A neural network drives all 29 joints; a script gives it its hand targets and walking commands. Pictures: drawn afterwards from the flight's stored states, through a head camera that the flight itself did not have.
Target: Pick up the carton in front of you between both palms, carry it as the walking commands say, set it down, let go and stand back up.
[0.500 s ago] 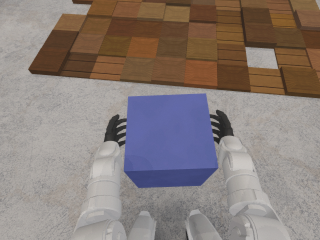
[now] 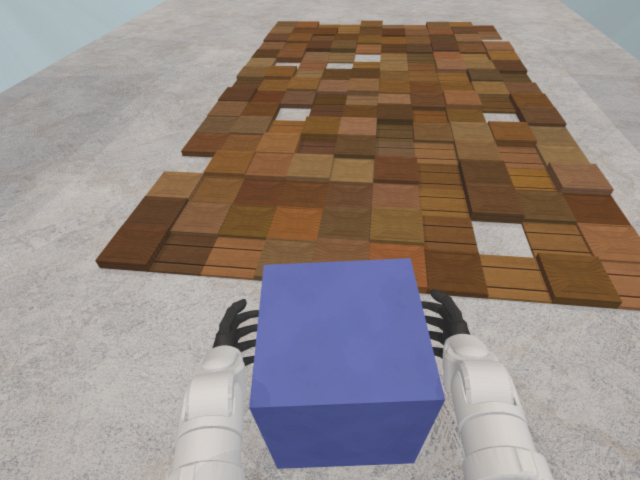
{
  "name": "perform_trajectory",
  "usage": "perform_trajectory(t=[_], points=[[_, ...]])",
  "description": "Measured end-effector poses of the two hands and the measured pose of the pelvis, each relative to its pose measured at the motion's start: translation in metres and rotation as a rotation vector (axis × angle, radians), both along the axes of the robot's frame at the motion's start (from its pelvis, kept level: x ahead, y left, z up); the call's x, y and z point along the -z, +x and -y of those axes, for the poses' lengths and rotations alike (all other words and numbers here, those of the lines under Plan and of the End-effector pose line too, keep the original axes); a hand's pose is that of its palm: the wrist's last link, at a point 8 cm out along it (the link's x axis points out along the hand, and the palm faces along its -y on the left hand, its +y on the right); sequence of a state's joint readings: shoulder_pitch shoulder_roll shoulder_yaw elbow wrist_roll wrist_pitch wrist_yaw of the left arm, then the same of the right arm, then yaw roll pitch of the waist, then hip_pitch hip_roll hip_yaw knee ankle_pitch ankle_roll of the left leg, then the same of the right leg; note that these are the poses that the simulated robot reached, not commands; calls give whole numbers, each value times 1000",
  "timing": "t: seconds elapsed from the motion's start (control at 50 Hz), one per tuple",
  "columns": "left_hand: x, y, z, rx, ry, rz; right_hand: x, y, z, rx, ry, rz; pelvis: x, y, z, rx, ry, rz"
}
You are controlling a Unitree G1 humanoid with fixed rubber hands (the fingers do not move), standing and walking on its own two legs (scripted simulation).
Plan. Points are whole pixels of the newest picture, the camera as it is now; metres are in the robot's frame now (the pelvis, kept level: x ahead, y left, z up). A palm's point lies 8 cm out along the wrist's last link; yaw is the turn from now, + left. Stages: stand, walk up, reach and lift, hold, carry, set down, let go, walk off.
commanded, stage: reach and lift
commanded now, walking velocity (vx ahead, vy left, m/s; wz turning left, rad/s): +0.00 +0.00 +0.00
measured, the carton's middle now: (341, 367) +0.31 +0.00 -0.05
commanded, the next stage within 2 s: hold in 0.98 s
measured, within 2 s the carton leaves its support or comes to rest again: neither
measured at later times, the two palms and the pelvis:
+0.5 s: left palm (226, 352) +0.29 +0.15 +0.03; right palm (456, 341) +0.29 -0.15 +0.03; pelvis -0.01 +0.00 +0.00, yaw +0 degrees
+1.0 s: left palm (224, 348) +0.29 +0.15 +0.04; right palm (458, 336) +0.29 -0.15 +0.04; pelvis +0.00 +0.00 +0.01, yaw +0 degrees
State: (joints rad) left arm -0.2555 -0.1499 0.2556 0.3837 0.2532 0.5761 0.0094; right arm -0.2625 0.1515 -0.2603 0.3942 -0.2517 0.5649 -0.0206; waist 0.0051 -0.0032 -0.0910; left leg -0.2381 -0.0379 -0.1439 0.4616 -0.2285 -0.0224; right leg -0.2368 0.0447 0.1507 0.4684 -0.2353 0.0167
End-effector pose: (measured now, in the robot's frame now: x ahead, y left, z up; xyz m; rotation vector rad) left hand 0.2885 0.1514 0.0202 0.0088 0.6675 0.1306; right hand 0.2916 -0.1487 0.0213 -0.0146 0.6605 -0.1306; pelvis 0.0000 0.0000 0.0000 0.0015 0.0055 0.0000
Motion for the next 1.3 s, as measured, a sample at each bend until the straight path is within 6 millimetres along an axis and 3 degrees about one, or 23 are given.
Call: perform_trajectory(t=[0.28,0.82,1.16,1.3], points=[[-4,-6,-1,-1,-2,-20,-3,-6,-1,1,2,-20,1,-15,-1,-2,0,61],[-16,1,-1,15,23,-20,-16,1,-1,-16,-24,-20,-6,5,-1,-1,0,79],[-36,-5,0,14,18,17,-36,-6,1,-8,-18,16,-7,1,-1,-3,-1,113],[-34,-9,1,13,15,-8,-34,-11,1,-3,-14,-9,-6,-5,-1,-2,-1,129]])
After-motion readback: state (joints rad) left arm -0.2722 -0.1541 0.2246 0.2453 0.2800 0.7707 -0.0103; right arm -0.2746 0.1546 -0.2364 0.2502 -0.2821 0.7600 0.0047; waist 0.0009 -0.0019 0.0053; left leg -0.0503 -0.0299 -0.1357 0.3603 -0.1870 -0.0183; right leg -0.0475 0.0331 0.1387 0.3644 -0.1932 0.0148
